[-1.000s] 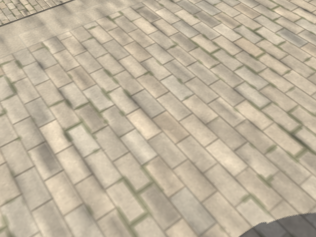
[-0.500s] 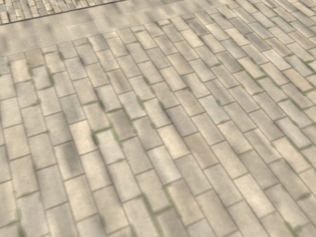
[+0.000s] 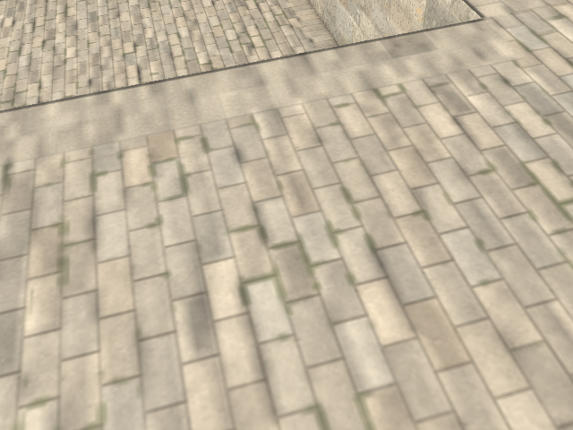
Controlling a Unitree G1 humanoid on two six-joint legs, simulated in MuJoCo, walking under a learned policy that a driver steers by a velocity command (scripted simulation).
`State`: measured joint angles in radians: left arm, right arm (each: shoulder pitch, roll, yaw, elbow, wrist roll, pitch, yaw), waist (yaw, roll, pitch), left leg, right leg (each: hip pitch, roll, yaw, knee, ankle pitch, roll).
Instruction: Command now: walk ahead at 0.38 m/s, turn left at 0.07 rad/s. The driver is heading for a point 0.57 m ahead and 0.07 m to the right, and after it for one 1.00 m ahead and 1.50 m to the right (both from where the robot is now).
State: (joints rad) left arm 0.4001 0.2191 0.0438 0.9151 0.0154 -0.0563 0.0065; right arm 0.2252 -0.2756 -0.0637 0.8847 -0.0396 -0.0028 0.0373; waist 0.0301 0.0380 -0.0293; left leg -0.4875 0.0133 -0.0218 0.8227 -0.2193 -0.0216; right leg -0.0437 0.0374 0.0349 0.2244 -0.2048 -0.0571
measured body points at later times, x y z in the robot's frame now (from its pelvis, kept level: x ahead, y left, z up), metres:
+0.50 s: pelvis +0.21 +0.06 -0.01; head +0.23 +0.07 +0.44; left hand +0.32 +0.31 -0.15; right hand +0.19 -0.19 -0.14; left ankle +0.13 +0.13 -0.75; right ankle +0.32 -0.09 -0.68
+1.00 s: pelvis +0.48 -0.01 -0.01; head +0.51 -0.03 +0.44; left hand +0.58 +0.25 -0.13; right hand +0.56 -0.30 -0.12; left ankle +0.65 +0.14 -0.68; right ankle +0.44 -0.03 -0.75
